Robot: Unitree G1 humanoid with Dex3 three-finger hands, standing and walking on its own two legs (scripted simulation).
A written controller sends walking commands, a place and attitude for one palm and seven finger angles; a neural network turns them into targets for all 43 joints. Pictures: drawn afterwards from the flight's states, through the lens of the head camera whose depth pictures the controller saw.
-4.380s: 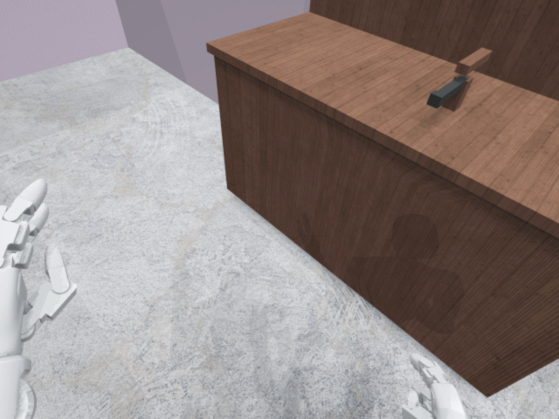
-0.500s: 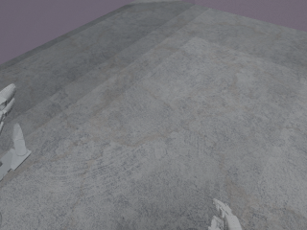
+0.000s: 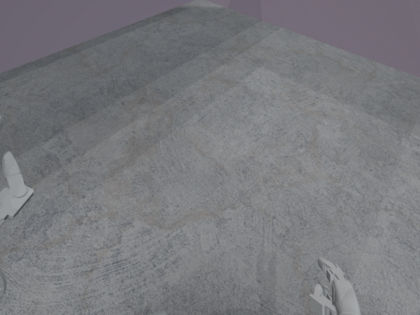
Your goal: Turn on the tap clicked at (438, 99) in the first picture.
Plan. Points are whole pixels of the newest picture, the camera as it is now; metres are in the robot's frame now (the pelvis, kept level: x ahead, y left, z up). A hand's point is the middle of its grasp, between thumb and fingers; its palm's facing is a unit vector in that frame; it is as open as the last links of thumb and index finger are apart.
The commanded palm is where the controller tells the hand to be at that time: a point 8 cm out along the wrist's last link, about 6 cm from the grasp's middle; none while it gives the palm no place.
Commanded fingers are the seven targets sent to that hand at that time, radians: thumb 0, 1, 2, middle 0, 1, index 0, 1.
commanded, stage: walk around to get in front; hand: left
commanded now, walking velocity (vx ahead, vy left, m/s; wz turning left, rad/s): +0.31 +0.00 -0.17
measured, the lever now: out of the picture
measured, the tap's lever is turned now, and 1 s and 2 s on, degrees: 0 0 0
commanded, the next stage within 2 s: walk to a spot facing it in 0.04 s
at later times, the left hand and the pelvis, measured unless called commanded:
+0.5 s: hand (144, 132) +0.36 +0.14 +0.17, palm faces +0.25 -0.86 -0.45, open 7.4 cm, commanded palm +0.30 +0.20 +0.19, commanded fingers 0.00 0.90 0.90 -0.20 -0.30 -0.20 -0.30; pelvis +0.10 -0.05 +0.00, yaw -8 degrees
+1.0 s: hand (174, 113) +0.40 +0.09 +0.19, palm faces +0.01 -0.92 -0.39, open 7.4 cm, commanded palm +0.36 +0.16 +0.19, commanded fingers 0.00 0.90 0.90 -0.20 -0.30 -0.20 -0.30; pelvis +0.09 -0.02 +0.01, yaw -27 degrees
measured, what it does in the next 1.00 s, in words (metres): steps on the spot, turning right: right foot, then left foot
